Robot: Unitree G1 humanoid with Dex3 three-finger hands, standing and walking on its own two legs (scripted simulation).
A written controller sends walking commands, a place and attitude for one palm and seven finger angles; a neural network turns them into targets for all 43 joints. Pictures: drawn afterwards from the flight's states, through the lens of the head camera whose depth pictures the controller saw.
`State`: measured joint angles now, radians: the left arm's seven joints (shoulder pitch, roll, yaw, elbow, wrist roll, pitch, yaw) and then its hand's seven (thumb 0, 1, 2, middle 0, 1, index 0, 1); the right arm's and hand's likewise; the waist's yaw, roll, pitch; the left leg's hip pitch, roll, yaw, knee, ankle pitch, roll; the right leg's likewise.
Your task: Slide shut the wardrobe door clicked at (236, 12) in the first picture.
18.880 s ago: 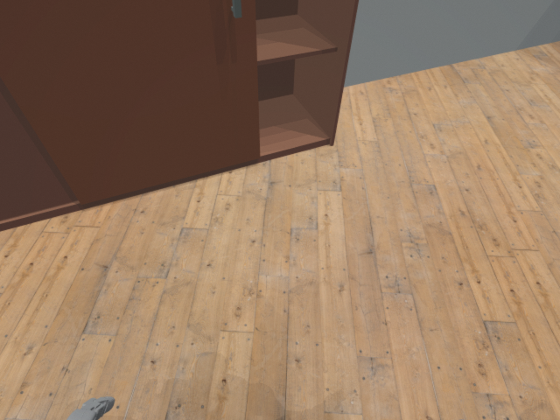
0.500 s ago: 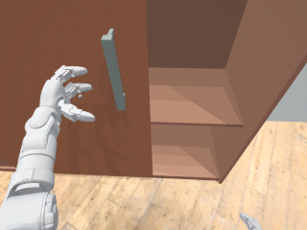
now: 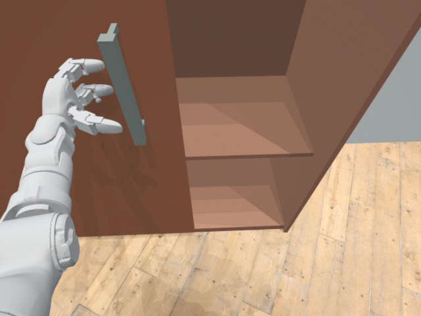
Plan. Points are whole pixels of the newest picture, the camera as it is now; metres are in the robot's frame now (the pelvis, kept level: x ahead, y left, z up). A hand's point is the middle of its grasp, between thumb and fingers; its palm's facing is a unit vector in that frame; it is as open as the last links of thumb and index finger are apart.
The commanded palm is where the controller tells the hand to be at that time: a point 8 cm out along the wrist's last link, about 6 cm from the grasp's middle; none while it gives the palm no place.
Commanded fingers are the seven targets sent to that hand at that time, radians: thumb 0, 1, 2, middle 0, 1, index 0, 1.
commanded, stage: move the hooked fingers beside the handle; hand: left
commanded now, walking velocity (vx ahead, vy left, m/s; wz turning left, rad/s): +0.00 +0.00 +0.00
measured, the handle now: (128, 92) +0.52 +0.14 +0.14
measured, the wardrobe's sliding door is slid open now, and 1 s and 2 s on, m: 0.44 0.44 0.44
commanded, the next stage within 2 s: feel for the door with the fingertips in 0.68 s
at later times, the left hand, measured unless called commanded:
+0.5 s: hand (95, 109) +0.46 +0.19 +0.15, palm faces +0.00 -1.00 -0.01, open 14.0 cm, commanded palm +0.44 +0.25 +0.15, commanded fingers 0.00 -0.50 0.30 -0.30 -1.20 -0.30 -1.20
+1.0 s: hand (106, 106) +0.47 +0.18 +0.15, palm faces -0.02 -1.00 +0.00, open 13.9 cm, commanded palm +0.45 +0.23 +0.15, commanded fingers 0.00 -0.50 0.30 -0.30 -1.20 -0.30 -1.20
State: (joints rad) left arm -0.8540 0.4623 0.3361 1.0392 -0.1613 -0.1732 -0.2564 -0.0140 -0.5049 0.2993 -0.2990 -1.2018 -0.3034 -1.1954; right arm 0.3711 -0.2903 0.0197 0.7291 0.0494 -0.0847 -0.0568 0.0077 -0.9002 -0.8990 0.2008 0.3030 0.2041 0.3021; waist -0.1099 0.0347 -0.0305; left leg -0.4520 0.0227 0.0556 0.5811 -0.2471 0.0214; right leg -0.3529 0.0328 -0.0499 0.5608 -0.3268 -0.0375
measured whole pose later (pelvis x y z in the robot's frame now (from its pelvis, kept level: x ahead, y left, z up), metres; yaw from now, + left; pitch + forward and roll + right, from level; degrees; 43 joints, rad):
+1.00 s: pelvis +0.01 +0.01 +0.00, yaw +0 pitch +8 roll -1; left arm -0.80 0.38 0.28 0.95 -0.18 -0.18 -0.21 -0.01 -0.51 0.30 -0.31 -1.21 -0.31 -1.21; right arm 0.40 -0.28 0.00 0.72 0.05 -0.05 -0.04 0.01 -0.90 -0.90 0.20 0.30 0.20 0.30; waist -0.09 0.04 -0.05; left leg -0.47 0.01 0.06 0.61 -0.28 0.04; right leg -0.36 0.02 -0.04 0.57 -0.34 -0.02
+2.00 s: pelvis +0.00 +0.01 +0.00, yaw +0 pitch +8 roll -1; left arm -0.85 0.38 0.29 1.03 -0.16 -0.20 -0.18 -0.01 -0.50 0.30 -0.32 -1.23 -0.33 -1.21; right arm 0.40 -0.28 0.01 0.71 0.05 -0.06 -0.03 0.01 -0.90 -0.90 0.20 0.30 0.20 0.30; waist -0.11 0.04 -0.06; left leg -0.49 0.02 0.06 0.63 -0.27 0.03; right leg -0.39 0.03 -0.04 0.59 -0.34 -0.03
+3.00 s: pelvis +0.01 -0.01 +0.00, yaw +0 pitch +6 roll +0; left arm -0.76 0.27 0.21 0.89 -0.17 -0.15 -0.09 -0.01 -0.51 0.30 -0.30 -1.20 -0.30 -1.20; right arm 0.34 -0.27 0.00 0.71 0.05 -0.05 -0.02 0.01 -0.90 -0.90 0.20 0.30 0.20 0.30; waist -0.08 0.05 -0.05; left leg -0.42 0.02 0.05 0.59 -0.26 0.01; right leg -0.32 0.04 -0.05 0.56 -0.34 -0.04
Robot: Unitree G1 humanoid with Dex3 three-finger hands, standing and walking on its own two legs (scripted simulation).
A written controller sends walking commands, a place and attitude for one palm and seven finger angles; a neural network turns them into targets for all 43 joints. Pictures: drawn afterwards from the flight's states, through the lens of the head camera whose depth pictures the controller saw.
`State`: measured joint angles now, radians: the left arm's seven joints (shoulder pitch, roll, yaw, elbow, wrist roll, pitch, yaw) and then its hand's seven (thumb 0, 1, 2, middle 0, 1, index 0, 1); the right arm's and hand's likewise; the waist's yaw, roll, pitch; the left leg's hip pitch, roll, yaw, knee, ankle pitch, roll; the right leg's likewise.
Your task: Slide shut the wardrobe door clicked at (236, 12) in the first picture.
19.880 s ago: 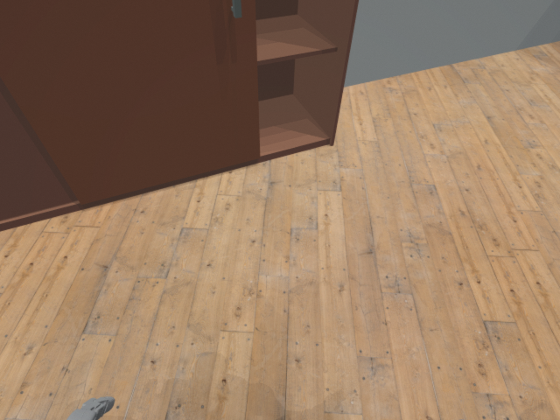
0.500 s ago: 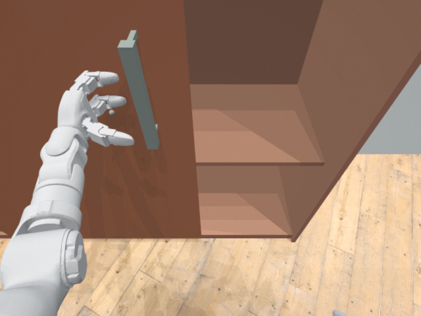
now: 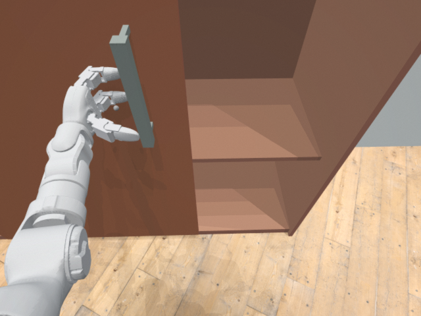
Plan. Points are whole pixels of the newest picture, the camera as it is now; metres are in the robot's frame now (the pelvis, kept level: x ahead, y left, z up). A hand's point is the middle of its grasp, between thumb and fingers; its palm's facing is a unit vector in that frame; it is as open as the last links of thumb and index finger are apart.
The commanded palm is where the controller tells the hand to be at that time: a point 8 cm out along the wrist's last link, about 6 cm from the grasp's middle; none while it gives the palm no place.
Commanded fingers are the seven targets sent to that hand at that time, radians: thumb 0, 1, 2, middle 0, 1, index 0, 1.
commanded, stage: feel for the door with the fingertips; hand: left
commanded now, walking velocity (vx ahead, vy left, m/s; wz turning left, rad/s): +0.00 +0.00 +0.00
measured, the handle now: (138, 94) +0.51 +0.13 +0.14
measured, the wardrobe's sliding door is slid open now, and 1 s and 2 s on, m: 0.44 0.44 0.44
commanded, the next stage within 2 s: slide the fingers in behind the handle in 0.54 s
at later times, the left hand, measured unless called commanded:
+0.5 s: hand (120, 104) +0.47 +0.16 +0.16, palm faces +0.02 -1.00 -0.01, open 13.9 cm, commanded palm +0.45 +0.21 +0.15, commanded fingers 0.00 -0.50 0.30 -0.30 -1.20 -0.30 -1.20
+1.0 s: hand (123, 107) +0.46 +0.15 +0.15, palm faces +0.00 -1.00 +0.00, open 13.9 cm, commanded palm +0.43 +0.20 +0.15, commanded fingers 0.00 -0.50 0.30 -0.30 -1.20 -0.30 -1.20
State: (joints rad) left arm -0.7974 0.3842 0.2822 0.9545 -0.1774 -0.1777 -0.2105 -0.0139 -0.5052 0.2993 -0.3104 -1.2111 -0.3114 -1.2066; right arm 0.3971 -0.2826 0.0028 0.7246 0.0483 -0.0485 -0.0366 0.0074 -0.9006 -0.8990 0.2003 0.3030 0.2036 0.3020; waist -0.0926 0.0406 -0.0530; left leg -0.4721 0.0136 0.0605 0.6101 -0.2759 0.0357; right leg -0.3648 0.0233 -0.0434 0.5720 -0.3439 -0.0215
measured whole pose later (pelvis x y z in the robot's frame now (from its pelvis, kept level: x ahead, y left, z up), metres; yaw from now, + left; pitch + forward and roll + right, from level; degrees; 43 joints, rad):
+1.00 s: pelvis -0.01 +0.00 +0.00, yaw +0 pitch +8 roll -1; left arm -0.85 0.38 0.29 1.03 -0.16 -0.20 -0.18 -0.01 -0.50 0.30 -0.32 -1.23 -0.33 -1.21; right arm 0.40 -0.28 0.01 0.71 0.05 -0.06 -0.03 0.01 -0.90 -0.90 0.20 0.30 0.20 0.30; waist -0.11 0.04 -0.06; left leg -0.49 0.02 0.06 0.63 -0.27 0.03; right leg -0.39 0.03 -0.04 0.59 -0.34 -0.03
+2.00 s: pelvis +0.00 -0.02 +0.00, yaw +0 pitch +6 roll +0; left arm -0.76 0.27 0.21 0.89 -0.17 -0.15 -0.09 -0.01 -0.51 0.30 -0.30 -1.20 -0.30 -1.20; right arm 0.34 -0.27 0.00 0.71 0.05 -0.05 -0.02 0.01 -0.90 -0.90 0.20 0.30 0.20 0.30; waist -0.08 0.05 -0.05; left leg -0.42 0.02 0.05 0.59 -0.26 0.01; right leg -0.32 0.04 -0.05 0.56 -0.34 -0.04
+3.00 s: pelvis -0.01 -0.01 +0.00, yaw +0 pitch +7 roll -1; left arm -0.83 0.26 0.20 0.96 -0.14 -0.18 -0.03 -0.01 0.13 0.57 -0.37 -1.29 -0.37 -1.29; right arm 0.35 -0.26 0.00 0.72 0.04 -0.08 -0.01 0.01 -0.90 -0.90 0.20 0.30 0.20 0.30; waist -0.09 0.04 -0.04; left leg -0.45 0.02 0.05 0.61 -0.27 0.02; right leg -0.35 0.03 -0.04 0.58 -0.35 -0.03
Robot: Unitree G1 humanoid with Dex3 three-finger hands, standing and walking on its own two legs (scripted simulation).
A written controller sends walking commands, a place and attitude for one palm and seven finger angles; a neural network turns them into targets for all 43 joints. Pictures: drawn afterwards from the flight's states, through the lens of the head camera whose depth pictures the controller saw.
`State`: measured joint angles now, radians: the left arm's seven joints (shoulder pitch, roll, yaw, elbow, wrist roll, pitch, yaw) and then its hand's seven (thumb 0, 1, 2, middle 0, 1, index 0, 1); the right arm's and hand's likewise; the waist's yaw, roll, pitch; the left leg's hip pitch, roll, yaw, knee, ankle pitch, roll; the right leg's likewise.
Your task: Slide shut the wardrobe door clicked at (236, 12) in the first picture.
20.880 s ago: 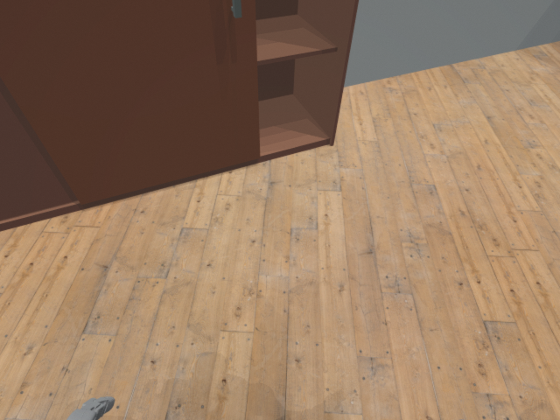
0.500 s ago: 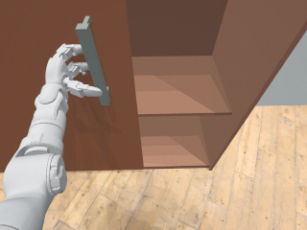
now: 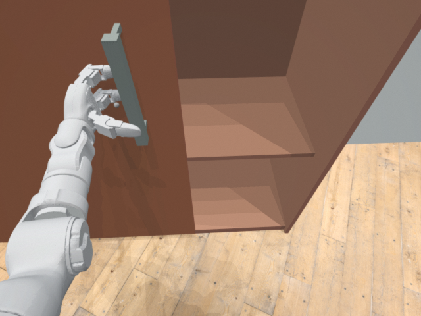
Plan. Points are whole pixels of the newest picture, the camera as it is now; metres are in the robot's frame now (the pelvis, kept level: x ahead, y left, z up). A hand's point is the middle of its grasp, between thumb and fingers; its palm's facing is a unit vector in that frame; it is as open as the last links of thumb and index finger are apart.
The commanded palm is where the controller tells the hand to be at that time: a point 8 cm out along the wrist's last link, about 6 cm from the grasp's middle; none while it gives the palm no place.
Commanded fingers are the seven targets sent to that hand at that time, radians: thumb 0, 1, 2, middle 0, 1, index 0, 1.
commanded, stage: slide the fingers in behind the handle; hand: left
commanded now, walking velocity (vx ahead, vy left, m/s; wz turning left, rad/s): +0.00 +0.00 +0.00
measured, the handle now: (131, 92) +0.52 +0.14 +0.15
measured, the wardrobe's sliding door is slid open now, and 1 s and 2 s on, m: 0.44 0.44 0.44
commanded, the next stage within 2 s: grip the handle and tug to test in 1.46 s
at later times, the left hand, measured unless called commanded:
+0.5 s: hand (131, 107) +0.47 +0.13 +0.15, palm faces +0.00 -1.00 +0.00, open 14.0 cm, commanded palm +0.44 +0.19 +0.15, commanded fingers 0.00 -0.50 0.30 -0.30 -1.20 -0.30 -1.20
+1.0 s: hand (138, 109) +0.46 +0.12 +0.15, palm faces +0.00 -1.00 +0.01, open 14.0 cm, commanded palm +0.44 +0.17 +0.15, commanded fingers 0.00 -0.50 0.30 -0.30 -1.20 -0.30 -1.20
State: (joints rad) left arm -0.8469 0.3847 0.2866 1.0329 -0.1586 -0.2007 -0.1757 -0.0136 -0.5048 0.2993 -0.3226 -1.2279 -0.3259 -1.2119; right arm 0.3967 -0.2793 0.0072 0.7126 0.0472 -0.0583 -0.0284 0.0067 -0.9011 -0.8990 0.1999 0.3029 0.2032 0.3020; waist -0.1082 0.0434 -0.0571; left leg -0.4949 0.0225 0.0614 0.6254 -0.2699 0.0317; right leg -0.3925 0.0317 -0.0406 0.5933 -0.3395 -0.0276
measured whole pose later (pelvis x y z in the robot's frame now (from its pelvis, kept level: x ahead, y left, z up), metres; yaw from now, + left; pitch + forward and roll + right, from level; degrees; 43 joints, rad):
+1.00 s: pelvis +0.01 -0.01 +0.00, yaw +1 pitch +6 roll +0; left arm -0.76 0.27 0.21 0.89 -0.17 -0.15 -0.09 -0.01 -0.51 0.30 -0.30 -1.20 -0.30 -1.20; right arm 0.34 -0.27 0.00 0.71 0.05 -0.05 -0.02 0.01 -0.90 -0.90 0.20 0.30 0.20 0.30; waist -0.08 0.05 -0.05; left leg -0.42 0.02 0.05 0.59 -0.26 0.01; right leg -0.32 0.04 -0.05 0.56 -0.34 -0.04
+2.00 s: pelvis +0.00 +0.00 +0.00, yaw +0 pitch +7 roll -1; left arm -0.83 0.26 0.20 0.96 -0.14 -0.18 -0.03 -0.01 0.13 0.57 -0.37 -1.29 -0.37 -1.29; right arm 0.35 -0.26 0.00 0.72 0.04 -0.08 -0.01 0.01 -0.90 -0.90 0.20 0.30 0.20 0.30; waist -0.09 0.04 -0.04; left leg -0.45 0.02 0.05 0.61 -0.27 0.02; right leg -0.35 0.03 -0.04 0.58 -0.35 -0.03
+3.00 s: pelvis +0.04 -0.01 +0.01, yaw -1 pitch +6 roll +0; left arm -0.56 0.22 0.20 0.57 -0.17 -0.04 -0.02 0.01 0.74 0.79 -0.38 -1.40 -0.36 -1.40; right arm 0.32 -0.26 -0.01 0.65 0.05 -0.04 0.01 0.01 -0.90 -0.90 0.20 0.30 0.20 0.30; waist -0.07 0.05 -0.08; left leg -0.35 0.02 0.08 0.54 -0.29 0.02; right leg -0.26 0.03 -0.01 0.51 -0.36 -0.03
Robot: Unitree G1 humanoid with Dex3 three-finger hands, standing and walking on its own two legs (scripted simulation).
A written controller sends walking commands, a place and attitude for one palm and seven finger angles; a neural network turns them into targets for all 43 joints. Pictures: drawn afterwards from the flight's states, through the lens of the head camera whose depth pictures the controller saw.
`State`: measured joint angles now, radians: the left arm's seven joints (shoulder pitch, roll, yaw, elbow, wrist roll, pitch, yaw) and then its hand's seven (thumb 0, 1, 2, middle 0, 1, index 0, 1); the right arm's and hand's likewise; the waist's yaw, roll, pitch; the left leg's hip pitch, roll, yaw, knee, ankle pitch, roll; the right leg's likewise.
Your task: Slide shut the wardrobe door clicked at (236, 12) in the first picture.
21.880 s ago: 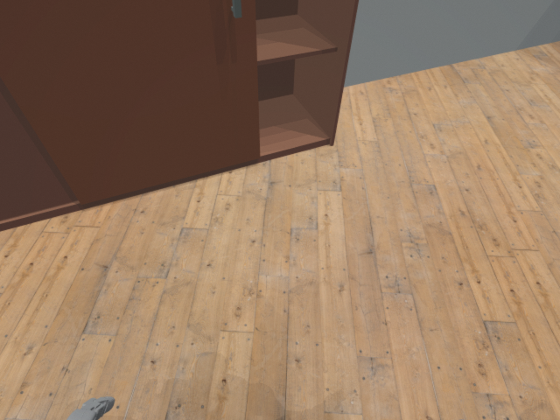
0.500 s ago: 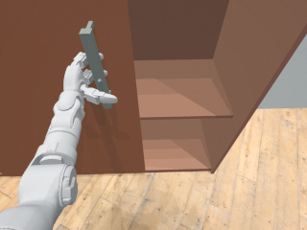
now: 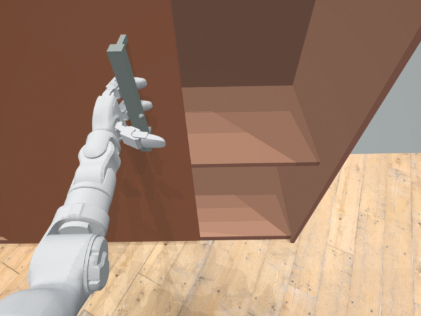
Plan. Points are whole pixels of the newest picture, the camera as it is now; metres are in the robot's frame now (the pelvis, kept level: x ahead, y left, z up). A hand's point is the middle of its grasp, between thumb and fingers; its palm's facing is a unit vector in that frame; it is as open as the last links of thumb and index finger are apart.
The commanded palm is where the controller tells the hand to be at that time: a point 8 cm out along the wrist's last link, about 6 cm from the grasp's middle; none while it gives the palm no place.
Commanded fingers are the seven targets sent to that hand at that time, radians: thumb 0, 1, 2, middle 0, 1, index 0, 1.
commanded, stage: slide the fingers in behind the handle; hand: left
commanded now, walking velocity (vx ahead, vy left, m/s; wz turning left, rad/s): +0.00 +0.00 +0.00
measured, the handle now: (136, 99) +0.51 +0.15 +0.14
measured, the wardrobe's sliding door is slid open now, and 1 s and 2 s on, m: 0.44 0.44 0.44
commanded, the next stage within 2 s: grip the handle and tug to test in 0.46 s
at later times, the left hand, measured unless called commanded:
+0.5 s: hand (144, 113) +0.46 +0.12 +0.15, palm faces +0.00 -1.00 +0.00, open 14.0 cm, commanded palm +0.44 +0.17 +0.15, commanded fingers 0.00 -0.50 0.30 -0.30 -1.20 -0.30 -1.20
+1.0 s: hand (144, 112) +0.47 +0.12 +0.15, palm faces +0.01 -1.00 -0.01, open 9.6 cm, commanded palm +0.44 +0.17 +0.15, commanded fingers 0.00 0.57 0.76 -0.41 -1.35 -0.41 -1.35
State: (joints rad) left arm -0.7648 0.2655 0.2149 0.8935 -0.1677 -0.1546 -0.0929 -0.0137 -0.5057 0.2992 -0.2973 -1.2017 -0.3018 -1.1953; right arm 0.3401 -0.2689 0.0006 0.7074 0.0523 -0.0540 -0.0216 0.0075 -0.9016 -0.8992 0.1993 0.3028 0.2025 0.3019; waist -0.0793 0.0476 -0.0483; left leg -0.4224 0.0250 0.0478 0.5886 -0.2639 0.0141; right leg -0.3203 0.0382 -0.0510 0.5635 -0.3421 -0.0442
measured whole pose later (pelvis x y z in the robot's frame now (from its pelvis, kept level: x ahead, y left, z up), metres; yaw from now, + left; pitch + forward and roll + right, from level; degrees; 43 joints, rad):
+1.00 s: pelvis +0.00 +0.01 +0.00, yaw +0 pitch +7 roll -1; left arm -0.83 0.26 0.20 0.96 -0.14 -0.18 -0.03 -0.01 0.13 0.57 -0.37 -1.29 -0.37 -1.29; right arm 0.35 -0.26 0.00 0.72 0.04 -0.08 -0.01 0.01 -0.90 -0.90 0.20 0.30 0.20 0.30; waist -0.09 0.04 -0.04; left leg -0.45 0.02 0.05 0.61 -0.27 0.02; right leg -0.35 0.03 -0.04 0.58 -0.35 -0.03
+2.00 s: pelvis +0.04 +0.00 +0.00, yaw -2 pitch +6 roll +0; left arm -0.56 0.22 0.20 0.57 -0.17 -0.04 -0.02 0.01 0.74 0.79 -0.38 -1.40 -0.36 -1.40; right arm 0.32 -0.26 -0.01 0.65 0.05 -0.04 0.01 0.01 -0.90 -0.90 0.20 0.30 0.20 0.30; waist -0.07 0.05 -0.08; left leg -0.35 0.02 0.08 0.54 -0.29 0.02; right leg -0.26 0.03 -0.01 0.51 -0.36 -0.03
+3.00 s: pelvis +0.00 +0.01 -0.01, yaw -2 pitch +4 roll +0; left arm -0.86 0.20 0.04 0.80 -0.11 -0.09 0.09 0.00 0.65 0.78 -0.45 -1.40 -0.41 -1.40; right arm 0.28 -0.23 -0.02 0.71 0.03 -0.06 -0.04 0.01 -0.90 -0.90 0.20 0.30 0.20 0.30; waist -0.05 0.04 0.05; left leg -0.41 0.01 0.08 0.64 -0.30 0.03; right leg -0.35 0.03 0.00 0.69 -0.40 -0.02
